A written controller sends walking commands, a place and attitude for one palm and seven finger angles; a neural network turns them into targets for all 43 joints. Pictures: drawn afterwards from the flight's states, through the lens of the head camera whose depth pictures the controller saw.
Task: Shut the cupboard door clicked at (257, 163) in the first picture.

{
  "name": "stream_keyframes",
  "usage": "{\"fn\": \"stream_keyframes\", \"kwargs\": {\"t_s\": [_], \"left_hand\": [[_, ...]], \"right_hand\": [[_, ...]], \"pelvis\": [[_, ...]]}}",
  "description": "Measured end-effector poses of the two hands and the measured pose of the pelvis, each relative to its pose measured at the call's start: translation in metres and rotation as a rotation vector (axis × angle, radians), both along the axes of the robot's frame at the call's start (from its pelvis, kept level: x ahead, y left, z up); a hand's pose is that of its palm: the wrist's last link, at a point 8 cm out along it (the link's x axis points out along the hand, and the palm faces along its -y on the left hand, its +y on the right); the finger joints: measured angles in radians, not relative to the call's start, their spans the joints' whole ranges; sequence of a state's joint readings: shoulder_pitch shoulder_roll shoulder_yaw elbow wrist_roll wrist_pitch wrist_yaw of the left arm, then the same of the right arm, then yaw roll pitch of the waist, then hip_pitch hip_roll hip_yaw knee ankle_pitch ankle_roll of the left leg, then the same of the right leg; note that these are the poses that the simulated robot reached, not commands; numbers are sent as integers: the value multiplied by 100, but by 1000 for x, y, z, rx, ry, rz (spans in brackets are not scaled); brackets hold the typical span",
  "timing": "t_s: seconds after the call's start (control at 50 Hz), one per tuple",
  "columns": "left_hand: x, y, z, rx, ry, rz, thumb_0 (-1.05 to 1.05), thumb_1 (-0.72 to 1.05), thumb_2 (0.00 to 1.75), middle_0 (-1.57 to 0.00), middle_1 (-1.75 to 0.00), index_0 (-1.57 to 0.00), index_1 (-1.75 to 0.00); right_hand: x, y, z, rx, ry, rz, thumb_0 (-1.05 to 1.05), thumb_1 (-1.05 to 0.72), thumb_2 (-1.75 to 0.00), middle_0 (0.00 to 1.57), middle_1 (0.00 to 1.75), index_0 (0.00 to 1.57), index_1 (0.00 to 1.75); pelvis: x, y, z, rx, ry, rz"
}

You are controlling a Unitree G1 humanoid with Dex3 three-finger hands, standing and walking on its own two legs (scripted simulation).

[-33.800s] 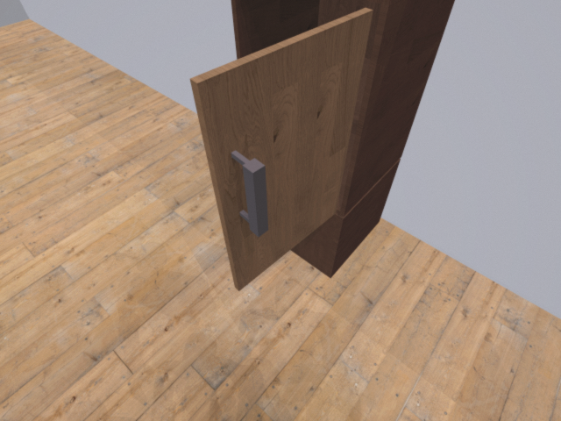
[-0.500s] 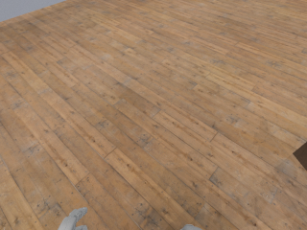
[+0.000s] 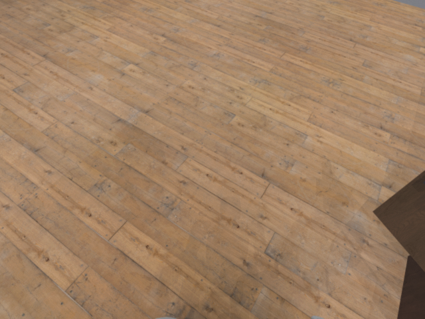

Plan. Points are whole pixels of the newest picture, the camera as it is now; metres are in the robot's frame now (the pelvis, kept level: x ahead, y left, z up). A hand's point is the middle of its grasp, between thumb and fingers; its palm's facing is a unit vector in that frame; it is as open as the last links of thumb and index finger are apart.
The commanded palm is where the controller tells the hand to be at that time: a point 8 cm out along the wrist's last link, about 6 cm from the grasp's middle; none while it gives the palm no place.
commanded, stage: turn to face it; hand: left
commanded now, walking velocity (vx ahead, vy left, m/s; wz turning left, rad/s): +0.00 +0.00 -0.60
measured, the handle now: out of the picture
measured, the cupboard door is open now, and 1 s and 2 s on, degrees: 58 58 58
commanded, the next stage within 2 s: take the last steps up to it in 1.64 s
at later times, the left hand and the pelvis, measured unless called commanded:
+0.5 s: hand (151, 287) +0.19 +0.15 -0.15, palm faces -0.32 -0.91 -0.28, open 7.4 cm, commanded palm none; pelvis +0.01 -0.01 +0.00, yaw -19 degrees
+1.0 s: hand (175, 262) +0.25 +0.10 -0.15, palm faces -0.58 -0.78 -0.22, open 7.4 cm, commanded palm none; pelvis +0.04 +0.00 +0.01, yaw -37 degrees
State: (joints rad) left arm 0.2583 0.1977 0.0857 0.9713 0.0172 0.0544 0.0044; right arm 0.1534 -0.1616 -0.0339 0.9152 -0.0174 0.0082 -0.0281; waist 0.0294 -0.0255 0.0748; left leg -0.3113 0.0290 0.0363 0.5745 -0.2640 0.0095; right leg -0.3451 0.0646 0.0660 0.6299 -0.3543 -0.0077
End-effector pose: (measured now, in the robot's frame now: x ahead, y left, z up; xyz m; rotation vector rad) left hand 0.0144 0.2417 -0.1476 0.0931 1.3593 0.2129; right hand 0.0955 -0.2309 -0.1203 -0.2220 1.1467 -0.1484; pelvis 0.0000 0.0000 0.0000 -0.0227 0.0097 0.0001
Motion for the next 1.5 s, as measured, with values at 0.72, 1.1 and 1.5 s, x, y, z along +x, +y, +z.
{"fn": "stream_keyframes", "kwargs": {"t_s": [0.72,1.1,1.5], "left_hand": [[208,-46,0,-18,-140,-568,0,91,90,-20,-30,-20,-30],[265,-128,28,15,-241,-853,0,91,90,-20,-30,-20,-30],[288,-132,2,-31,-96,-973,1,91,90,-20,-30,-20,-30]], "right_hand": [[-111,-25,1,-53,49,-479,1,-91,-90,20,29,19,30],[-207,-3,-28,67,144,-771,1,-90,-90,21,30,20,30],[-173,6,12,-59,25,-882,1,-91,-90,20,29,20,30]], "pelvis": [[34,9,-8,7,9,-457],[28,-13,-9,6,2,-699],[64,-1,0,-4,3,-900]]}}
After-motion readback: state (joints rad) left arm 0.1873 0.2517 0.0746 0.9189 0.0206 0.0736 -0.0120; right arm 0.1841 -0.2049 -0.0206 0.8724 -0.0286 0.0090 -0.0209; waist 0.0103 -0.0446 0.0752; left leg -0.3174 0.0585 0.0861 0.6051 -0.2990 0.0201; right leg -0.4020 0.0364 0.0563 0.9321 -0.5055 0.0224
